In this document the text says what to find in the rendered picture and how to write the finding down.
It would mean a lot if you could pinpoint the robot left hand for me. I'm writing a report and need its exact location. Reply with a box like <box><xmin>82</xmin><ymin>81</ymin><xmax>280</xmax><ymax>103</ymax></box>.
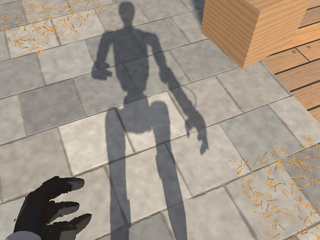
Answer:
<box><xmin>13</xmin><ymin>176</ymin><xmax>92</xmax><ymax>240</ymax></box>

